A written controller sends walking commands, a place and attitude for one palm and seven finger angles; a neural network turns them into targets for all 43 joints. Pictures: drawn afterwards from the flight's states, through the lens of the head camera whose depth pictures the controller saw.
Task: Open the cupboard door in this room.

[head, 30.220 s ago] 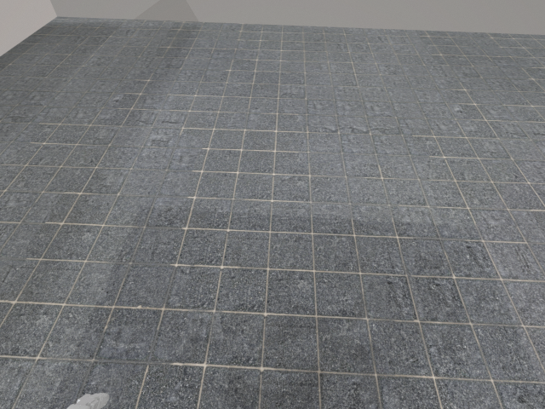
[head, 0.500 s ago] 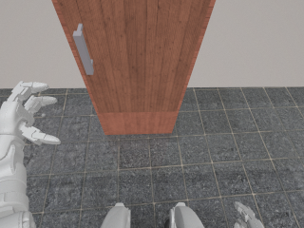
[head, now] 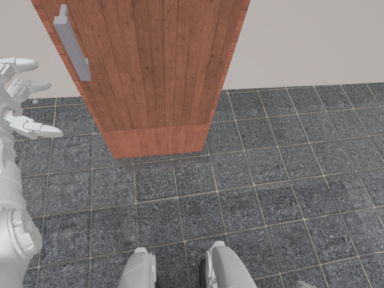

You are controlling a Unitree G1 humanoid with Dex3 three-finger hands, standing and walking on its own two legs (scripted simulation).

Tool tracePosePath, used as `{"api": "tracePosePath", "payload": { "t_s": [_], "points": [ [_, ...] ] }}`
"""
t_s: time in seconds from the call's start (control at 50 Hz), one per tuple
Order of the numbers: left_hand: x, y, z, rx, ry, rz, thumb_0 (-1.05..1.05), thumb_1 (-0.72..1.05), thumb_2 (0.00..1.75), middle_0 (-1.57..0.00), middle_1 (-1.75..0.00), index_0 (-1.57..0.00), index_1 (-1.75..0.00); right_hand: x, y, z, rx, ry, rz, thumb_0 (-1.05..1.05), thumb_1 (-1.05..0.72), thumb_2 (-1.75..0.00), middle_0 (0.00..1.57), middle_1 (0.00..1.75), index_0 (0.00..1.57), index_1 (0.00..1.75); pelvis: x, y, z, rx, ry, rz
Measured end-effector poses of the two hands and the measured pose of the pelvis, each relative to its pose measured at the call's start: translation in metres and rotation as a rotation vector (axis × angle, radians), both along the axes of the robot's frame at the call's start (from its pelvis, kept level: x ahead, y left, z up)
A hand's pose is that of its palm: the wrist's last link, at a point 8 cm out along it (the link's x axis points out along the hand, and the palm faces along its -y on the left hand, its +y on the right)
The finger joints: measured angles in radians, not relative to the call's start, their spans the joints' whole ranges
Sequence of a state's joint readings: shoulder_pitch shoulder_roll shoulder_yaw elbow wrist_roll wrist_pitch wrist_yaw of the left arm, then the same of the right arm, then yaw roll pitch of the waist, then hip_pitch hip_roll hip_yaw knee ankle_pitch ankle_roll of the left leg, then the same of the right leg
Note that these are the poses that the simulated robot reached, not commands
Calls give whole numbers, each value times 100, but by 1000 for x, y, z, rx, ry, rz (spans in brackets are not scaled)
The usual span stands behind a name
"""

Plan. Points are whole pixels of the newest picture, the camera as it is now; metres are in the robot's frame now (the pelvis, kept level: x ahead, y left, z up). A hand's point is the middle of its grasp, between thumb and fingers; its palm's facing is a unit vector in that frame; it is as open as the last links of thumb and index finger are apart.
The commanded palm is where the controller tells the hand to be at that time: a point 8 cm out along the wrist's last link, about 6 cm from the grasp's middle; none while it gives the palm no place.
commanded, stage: move the hooked fingers beside the handle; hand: left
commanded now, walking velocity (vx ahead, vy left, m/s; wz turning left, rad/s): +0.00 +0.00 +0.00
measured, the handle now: (75, 46) +0.61 +0.24 +0.06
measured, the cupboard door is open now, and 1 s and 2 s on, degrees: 0 0 0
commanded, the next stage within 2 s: slide the fingers in behind the handle in 1.42 s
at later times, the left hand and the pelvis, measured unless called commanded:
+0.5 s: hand (39, 70) +0.54 +0.29 +0.06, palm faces +0.09 -1.00 -0.02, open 14.0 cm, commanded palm +0.53 +0.33 +0.06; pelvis +0.00 +0.01 -0.02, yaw -1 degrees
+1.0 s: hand (39, 64) +0.57 +0.30 +0.05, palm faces +0.08 -1.00 +0.00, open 14.0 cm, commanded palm +0.56 +0.32 +0.05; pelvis +0.01 +0.02 -0.02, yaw -2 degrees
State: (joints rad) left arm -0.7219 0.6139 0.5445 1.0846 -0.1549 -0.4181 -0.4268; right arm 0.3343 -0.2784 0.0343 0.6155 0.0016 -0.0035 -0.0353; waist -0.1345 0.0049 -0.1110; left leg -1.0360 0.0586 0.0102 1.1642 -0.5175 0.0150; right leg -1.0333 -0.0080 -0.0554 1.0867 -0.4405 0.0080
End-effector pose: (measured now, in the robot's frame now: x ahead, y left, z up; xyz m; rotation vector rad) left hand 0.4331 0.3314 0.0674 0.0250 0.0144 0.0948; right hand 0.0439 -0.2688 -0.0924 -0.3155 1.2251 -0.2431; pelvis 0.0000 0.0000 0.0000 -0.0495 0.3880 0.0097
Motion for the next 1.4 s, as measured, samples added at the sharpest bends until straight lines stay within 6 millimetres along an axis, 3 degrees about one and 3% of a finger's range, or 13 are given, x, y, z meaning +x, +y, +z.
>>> {"api": "tracePosePath", "payload": {
  "t_s": [0.24,0.44,0.72,0.86,0.98,1.2,1.4],
  "points": [
    [31,9,0,-3,11,-8,-1,-50,30,-30,-120,-30,-120,-24,0,-3,-19,112,-23,0,-90,-90,20,30,21,30,-1,2,-6,-15,42,3],
    [69,10,-4,-17,16,-9,-1,-50,30,-30,-120,-30,-120,-43,1,-5,-47,177,-49,0,-90,-90,20,30,21,30,-3,5,-17,-33,92,0],
    [108,25,-6,-8,17,-11,-1,-50,30,-30,-120,-30,-120,-76,24,-7,-33,299,-102,0,-90,-90,20,30,21,30,-2,14,-27,-60,159,-7],
    [111,26,-18,-19,43,-20,-1,-50,30,-30,-120,-30,-120,-83,36,-3,-8,342,-121,0,-90,-90,20,30,21,30,2,19,-25,-65,168,-11],
    [110,26,-17,-23,32,-10,-1,-50,30,-30,-120,-30,-120,-79,40,2,3,344,-122,0,-90,-90,20,30,21,30,6,20,-19,-67,158,-7],
    [105,18,-7,-13,25,-22,-1,-50,30,-30,-120,-30,-120,-61,32,8,-3,302,-102,0,-90,-90,20,30,21,30,13,19,-10,-63,135,-2],
    [100,15,-11,-10,37,3,-1,-50,30,-30,-120,-30,-120,-48,21,3,-15,251,-82,0,-90,-90,20,30,21,30,10,13,-13,-56,125,-5]
  ]
}}
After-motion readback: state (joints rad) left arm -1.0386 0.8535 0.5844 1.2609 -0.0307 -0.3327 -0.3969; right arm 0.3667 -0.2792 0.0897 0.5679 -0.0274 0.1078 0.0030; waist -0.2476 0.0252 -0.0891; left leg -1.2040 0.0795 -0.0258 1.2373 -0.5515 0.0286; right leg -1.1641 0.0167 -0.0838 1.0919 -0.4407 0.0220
